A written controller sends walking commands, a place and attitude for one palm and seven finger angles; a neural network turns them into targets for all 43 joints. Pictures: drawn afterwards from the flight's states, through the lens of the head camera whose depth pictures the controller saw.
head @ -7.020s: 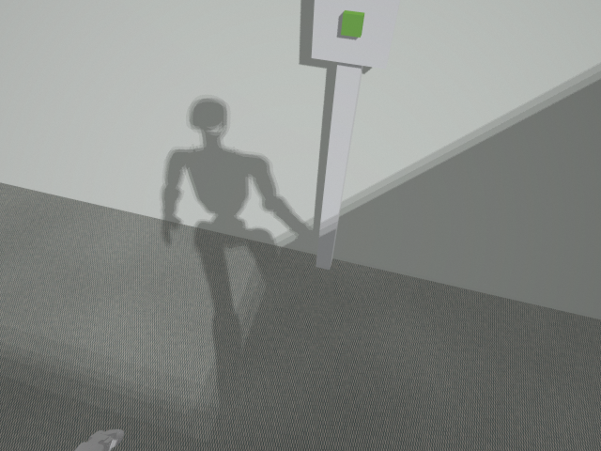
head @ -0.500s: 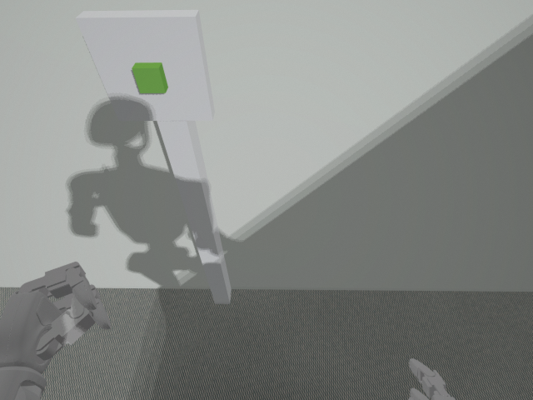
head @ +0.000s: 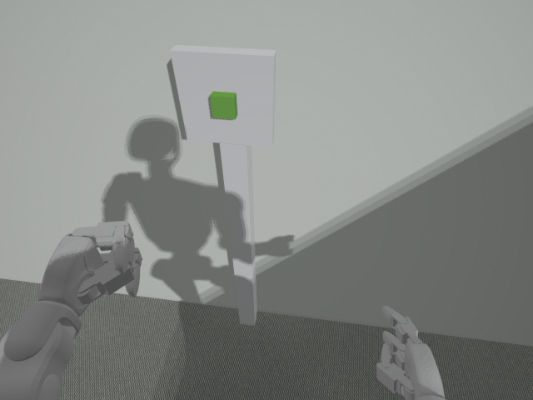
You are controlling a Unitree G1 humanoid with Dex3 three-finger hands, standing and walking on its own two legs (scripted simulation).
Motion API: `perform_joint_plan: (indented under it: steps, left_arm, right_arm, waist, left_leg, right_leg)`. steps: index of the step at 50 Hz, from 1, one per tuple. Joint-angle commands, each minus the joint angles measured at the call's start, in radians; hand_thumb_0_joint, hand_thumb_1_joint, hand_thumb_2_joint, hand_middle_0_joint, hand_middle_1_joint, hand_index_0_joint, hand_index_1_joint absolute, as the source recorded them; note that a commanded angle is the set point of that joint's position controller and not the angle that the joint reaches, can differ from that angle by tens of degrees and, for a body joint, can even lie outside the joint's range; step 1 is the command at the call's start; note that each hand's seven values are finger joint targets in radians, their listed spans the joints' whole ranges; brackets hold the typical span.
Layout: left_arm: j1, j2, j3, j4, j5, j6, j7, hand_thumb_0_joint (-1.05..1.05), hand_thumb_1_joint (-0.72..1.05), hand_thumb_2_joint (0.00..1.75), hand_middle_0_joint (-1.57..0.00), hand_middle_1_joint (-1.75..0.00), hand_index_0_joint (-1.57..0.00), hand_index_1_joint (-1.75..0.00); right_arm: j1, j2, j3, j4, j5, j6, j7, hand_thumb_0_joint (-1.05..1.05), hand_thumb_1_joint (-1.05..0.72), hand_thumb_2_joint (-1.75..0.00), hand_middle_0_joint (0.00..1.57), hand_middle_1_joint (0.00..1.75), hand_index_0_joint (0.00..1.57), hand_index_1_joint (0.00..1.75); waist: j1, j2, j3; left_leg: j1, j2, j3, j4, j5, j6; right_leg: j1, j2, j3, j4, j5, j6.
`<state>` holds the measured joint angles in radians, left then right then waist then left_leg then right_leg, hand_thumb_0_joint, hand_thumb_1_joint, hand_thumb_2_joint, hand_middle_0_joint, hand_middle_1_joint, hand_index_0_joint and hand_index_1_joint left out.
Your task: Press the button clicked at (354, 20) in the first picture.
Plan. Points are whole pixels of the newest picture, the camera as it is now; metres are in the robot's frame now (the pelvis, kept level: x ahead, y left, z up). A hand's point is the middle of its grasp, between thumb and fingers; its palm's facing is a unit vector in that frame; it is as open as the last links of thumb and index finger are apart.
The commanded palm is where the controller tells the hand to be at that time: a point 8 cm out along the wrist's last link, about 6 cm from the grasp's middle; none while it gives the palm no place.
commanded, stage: raise the hand and make a fist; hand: left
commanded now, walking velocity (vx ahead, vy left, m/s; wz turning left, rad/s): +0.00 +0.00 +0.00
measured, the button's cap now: (224, 104) +0.56 +0.16 +0.20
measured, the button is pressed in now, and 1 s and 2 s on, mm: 0 0 0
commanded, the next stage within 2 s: aim a knuckle at the button in 0.62 s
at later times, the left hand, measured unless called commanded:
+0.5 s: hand (134, 251) +0.22 +0.19 +0.19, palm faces +0.03 -1.00 -0.08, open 3.1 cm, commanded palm +0.19 +0.23 +0.20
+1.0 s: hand (165, 223) +0.27 +0.17 +0.18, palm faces +0.05 -1.00 -0.07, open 3.1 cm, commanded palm +0.25 +0.21 +0.19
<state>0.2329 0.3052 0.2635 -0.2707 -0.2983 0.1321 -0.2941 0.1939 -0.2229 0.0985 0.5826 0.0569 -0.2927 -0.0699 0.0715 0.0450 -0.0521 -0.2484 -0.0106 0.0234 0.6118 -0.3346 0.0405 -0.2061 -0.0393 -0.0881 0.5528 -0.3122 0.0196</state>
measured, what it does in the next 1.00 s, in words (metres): stands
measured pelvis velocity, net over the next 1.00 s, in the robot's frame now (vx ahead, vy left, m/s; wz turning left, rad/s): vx -0.01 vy -0.05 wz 0.00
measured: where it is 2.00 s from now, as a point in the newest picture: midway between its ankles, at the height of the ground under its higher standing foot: outside the picture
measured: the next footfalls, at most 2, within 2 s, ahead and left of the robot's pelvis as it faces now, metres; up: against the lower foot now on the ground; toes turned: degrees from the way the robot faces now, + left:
none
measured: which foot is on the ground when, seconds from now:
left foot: down 0.00-1.00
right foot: down 0.00-1.00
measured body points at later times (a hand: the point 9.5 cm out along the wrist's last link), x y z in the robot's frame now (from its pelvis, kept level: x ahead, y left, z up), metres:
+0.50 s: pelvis -0.01 -0.02 +0.01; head -0.05 -0.04 +0.46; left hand +0.21 +0.24 +0.19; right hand +0.18 -0.24 -0.05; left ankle +0.00 +0.09 -0.73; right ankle -0.01 -0.13 -0.73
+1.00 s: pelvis -0.01 -0.05 +0.01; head -0.04 -0.07 +0.45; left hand +0.27 +0.23 +0.18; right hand +0.19 -0.27 -0.06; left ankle +0.00 +0.09 -0.73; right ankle -0.01 -0.13 -0.73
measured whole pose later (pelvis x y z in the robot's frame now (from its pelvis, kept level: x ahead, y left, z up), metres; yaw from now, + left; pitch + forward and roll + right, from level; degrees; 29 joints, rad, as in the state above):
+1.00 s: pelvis -0.01 -0.05 +0.01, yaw +0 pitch -4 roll +0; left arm -0.09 0.34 0.31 -0.04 -0.29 0.24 -0.27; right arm 0.18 -0.27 0.08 0.66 0.08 -0.24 -0.11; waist 0.05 0.07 0.00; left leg -0.19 0.03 0.00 0.53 -0.28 -0.02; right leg -0.15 0.01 -0.11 0.50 -0.28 -0.04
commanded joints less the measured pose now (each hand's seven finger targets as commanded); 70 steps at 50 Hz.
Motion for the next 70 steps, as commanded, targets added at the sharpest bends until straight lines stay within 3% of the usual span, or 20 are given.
perform_joint_plan:
  steps: [1, 4, 7, 10, 15, 20, 23, 27, 31, 37, 40, 42, 44, 48, 53, 57, 61, 64, 67, 70]
  left_arm:
    - [-0.280, 0.210, 0.135, -0.317, -0.019, -0.025, 0.025, 0.00, 0.90, 0.90, -1.30, -1.50, -1.30, -1.50]
    - [-0.306, 0.223, 0.160, -0.322, -0.033, -0.032, 0.033, 0.00, 0.90, 0.90, -1.30, -1.50, -1.30, -1.50]
    - [-0.345, 0.194, 0.135, -0.256, -0.041, 0.011, 0.016, 0.00, 0.90, 0.90, -1.30, -1.50, -1.30, -1.50]
    - [-0.375, 0.185, 0.113, -0.174, -0.045, 0.095, -0.006, 0.00, 0.90, 0.90, -1.30, -1.50, -1.30, -1.50]
    - [-0.307, 0.203, 0.149, -0.173, -0.052, 0.174, -0.016, 0.00, 0.90, 0.90, -1.30, -1.50, -1.30, -1.50]
    - [-0.335, 0.244, 0.197, -0.324, -0.053, 0.099, 0.023, 0.00, 0.90, 0.90, -1.30, -1.50, -1.30, -1.50]
    - [-0.340, 0.227, 0.195, -0.290, -0.052, 0.058, 0.046, 0.00, 0.90, 0.90, -1.30, -1.50, -1.30, -1.50]
    - [-0.355, 0.197, 0.143, -0.216, -0.033, 0.066, 0.053, 0.00, 0.90, 0.90, -1.30, -1.50, -1.30, -1.50]
    - [-0.347, 0.205, 0.124, -0.208, -0.032, 0.091, 0.028, 0.00, 0.90, 0.90, -1.30, -1.50, -1.30, -1.50]
    - [-0.349, 0.252, 0.200, -0.211, -0.056, 0.057, 0.022, 0.00, 0.90, 0.90, -1.30, -1.50, -1.30, -1.50]
    - [-0.432, 0.254, 0.199, -0.119, -0.055, 0.044, 0.035, 0.00, 0.90, 0.90, -1.30, -1.50, -1.30, -1.50]
    - [-0.518, 0.215, 0.139, -0.073, -0.045, 0.039, 0.040, 0.00, 0.90, 0.90, -1.30, -1.50, -1.30, -1.50]
    - [-0.559, 0.217, 0.123, -0.009, -0.037, 0.043, 0.038, 0.00, 0.90, 0.90, -1.30, -1.50, -1.30, -1.50]
    - [-0.688, 0.221, 0.072, 0.021, -0.004, 0.032, 0.023, 0.00, 0.90, 0.90, -1.30, -1.50, -1.30, -1.50]
    - [-0.691, 0.255, 0.139, 0.046, -0.003, -0.005, 0.033, 0.00, 0.90, 0.90, -1.30, -1.50, -1.30, -1.50]
    - [-0.651, 0.224, 0.138, 0.115, 0.000, 0.002, 0.055, 0.00, 0.90, 0.90, -1.30, -1.50, -1.30, -1.50]
    - [-0.708, 0.200, 0.103, 0.168, 0.019, 0.038, 0.072, 0.00, 0.90, 0.90, -1.30, -1.50, -1.30, -1.50]
    - [-0.804, 0.143, 0.022, 0.089, 0.039, 0.028, 0.083, 0.00, 0.90, 0.90, -1.30, -1.50, -1.30, -1.50]
    - [-0.844, 0.134, 0.011, 0.054, 0.047, -0.004, 0.100, 0.00, 0.90, 0.90, -1.30, -1.50, -1.30, -1.50]
    - [-0.891, 0.129, 0.002, 0.106, 0.052, -0.025, 0.119, 0.00, 0.90, 0.90, -1.30, -1.50, -1.30, -1.50]
  right_arm:
    - [-0.111, -0.125, -0.057, -0.153, 0.002, -0.035, -0.017, 0.00, -0.90, -0.90, 0.20, 0.30, 0.20, 0.30]
    - [-0.116, -0.121, -0.049, -0.141, -0.003, -0.032, -0.013, 0.00, -0.90, -0.90, 0.20, 0.30, 0.20, 0.30]
    - [-0.135, -0.123, -0.048, -0.124, 0.009, -0.024, -0.018, 0.00, -0.90, -0.90, 0.20, 0.30, 0.20, 0.30]
    - [-0.153, -0.130, -0.045, -0.118, 0.020, -0.008, -0.023, 0.00, -0.90, -0.90, 0.20, 0.30, 0.20, 0.30]
    - [-0.178, -0.135, -0.047, -0.146, 0.025, 0.023, -0.020, 0.00, -0.90, -0.90, 0.20, 0.30, 0.20, 0.30]
    - [-0.187, -0.123, -0.050, -0.163, 0.013, 0.016, -0.012, 0.00, -0.90, -0.90, 0.20, 0.30, 0.20, 0.30]
    - [-0.170, -0.120, -0.054, -0.144, 0.011, 0.005, -0.017, 0.00, -0.90, -0.90, 0.20, 0.30, 0.20, 0.30]
    - [-0.167, -0.123, -0.055, -0.126, 0.019, -0.001, -0.025, 0.00, -0.90, -0.90, 0.20, 0.30, 0.20, 0.30]
    - [-0.174, -0.130, -0.061, -0.133, 0.024, -0.006, -0.034, 0.00, -0.90, -0.90, 0.20, 0.30, 0.20, 0.30]
    - [-0.180, -0.129, -0.061, -0.126, 0.017, -0.018, -0.033, 0.00, -0.90, -0.90, 0.20, 0.30, 0.20, 0.30]
    - [-0.176, -0.127, -0.060, -0.101, 0.019, -0.016, -0.035, 0.00, -0.90, -0.90, 0.20, 0.30, 0.20, 0.30]
    - [-0.177, -0.126, -0.061, -0.095, 0.025, -0.019, -0.041, 0.00, -0.90, -0.90, 0.20, 0.30, 0.20, 0.30]
    - [-0.172, -0.132, -0.062, -0.087, 0.024, -0.018, -0.046, 0.00, -0.90, -0.90, 0.20, 0.30, 0.20, 0.30]
    - [-0.173, -0.133, -0.067, -0.099, 0.027, -0.012, -0.050, 0.00, -0.90, -0.90, 0.20, 0.30, 0.20, 0.30]
    - [-0.154, -0.128, -0.067, -0.112, 0.017, -0.006, -0.041, 0.00, -0.90, -0.90, 0.20, 0.30, 0.20, 0.30]
    - [-0.138, -0.127, -0.069, -0.111, 0.016, 0.012, -0.027, 0.00, -0.90, -0.90, 0.20, 0.30, 0.20, 0.30]
    - [-0.126, -0.135, -0.075, -0.110, 0.021, 0.042, -0.021, 0.00, -0.90, -0.90, 0.20, 0.30, 0.20, 0.30]
    - [-0.126, -0.128, -0.077, -0.121, 0.021, 0.048, -0.019, 0.00, -0.90, -0.90, 0.20, 0.30, 0.20, 0.30]
    - [-0.108, -0.126, -0.081, -0.116, 0.011, 0.047, -0.017, 0.00, -0.90, -0.90, 0.20, 0.30, 0.20, 0.30]
    - [-0.096, -0.129, -0.080, -0.095, 0.008, 0.055, -0.020, 0.00, -0.90, -0.90, 0.20, 0.30, 0.20, 0.30]
  waist:
    - [-0.010, 0.044, -0.128]
    - [-0.004, 0.054, -0.150]
    - [-0.012, 0.093, -0.110]
    - [-0.013, 0.043, -0.039]
    - [0.003, -0.036, -0.076]
    - [0.006, 0.020, -0.131]
    - [-0.005, 0.027, -0.090]
    - [-0.017, 0.058, -0.006]
    - [-0.017, -0.006, -0.024]
    - [-0.009, -0.065, -0.089]
    - [-0.022, -0.026, -0.022]
    - [-0.040, 0.001, 0.010]
    - [-0.045, -0.046, 0.020]
    - [-0.050, -0.001, -0.070]
    - [-0.018, -0.022, -0.222]
    - [-0.010, -0.031, -0.191]
    - [-0.027, -0.055, -0.137]
    - [-0.044, 0.005, -0.179]
    - [-0.049, 0.029, -0.241]
    - [-0.060, -0.023, -0.227]
  left_leg:
    - [0.125, 0.034, -0.094, -0.158, 0.338, -0.042]
    - [0.156, 0.033, -0.098, -0.166, 0.362, -0.049]
    - [0.158, 0.032, -0.091, -0.181, 0.332, -0.051]
    - [0.122, 0.030, -0.096, -0.208, 0.244, -0.042]
    - [0.116, 0.018, -0.083, -0.212, 0.231, -0.027]
    - [0.151, 0.014, -0.062, -0.197, 0.258, -0.024]
    - [0.145, 0.014, -0.052, -0.196, 0.218, -0.021]
    - [0.117, 0.010, -0.043, -0.203, 0.139, -0.017]
    - [0.119, 0.007, -0.038, -0.188, 0.133, -0.006]
    - [0.120, 0.008, -0.031, -0.151, 0.190, -0.005]
    - [0.100, 0.010, -0.030, -0.145, 0.165, -0.011]
    - [0.102, 0.006, -0.028, -0.143, 0.131, -0.009]
    - [0.083, 0.011, -0.035, -0.134, 0.121, -0.009]
    - [0.108, 0.003, -0.033, -0.134, 0.153, -0.002]
    - [0.146, -0.002, -0.028, -0.141, 0.292, -0.003]
    - [0.140, 0.001, -0.017, -0.145, 0.352, -0.006]
    - [0.124, 0.006, -0.013, -0.154, 0.349, -0.005]
    - [0.177, 0.012, -0.019, -0.146, 0.398, -0.007]
    - [0.228, 0.018, -0.029, -0.142, 0.459, -0.014]
    - [0.220, 0.025, -0.037, -0.152, 0.427, -0.019]
  right_leg:
    - [0.003, 0.055, -0.016, -0.060, 0.235, -0.045]
    - [0.022, 0.061, -0.014, -0.077, 0.245, -0.048]
    - [0.013, 0.054, -0.013, -0.098, 0.237, -0.048]
    - [0.003, 0.053, -0.009, -0.125, 0.186, -0.048]
    - [0.034, 0.049, -0.005, -0.136, 0.178, -0.043]
    - [0.046, 0.049, 0.008, -0.140, 0.195, -0.042]
    - [0.023, 0.048, 0.013, -0.155, 0.159, -0.036]
    - [-0.010, 0.041, 0.028, -0.188, 0.079, -0.034]
    - [0.005, 0.033, 0.051, -0.205, 0.061, -0.024]
    - [0.046, 0.017, 0.084, -0.196, 0.118, -0.009]
    - [0.006, 0.013, 0.102, -0.214, 0.073, -0.009]
    - [-0.034, 0.011, 0.109, -0.224, 0.023, -0.008]
    - [-0.033, 0.005, 0.129, -0.231, 0.005, -0.007]
    - [-0.004, 0.002, 0.120, -0.195, 0.068, -0.010]
    - [0.093, 0.016, 0.064, -0.114, 0.325, -0.017]
    - [0.082, 0.022, 0.046, -0.098, 0.414, -0.024]
    - [0.050, 0.027, 0.041, -0.108, 0.398, -0.026]
    - [0.038, 0.032, 0.036, -0.095, 0.406, -0.036]
    - [0.042, 0.036, 0.032, -0.085, 0.430, -0.040]
    - [0.026, 0.041, 0.027, -0.091, 0.388, -0.040]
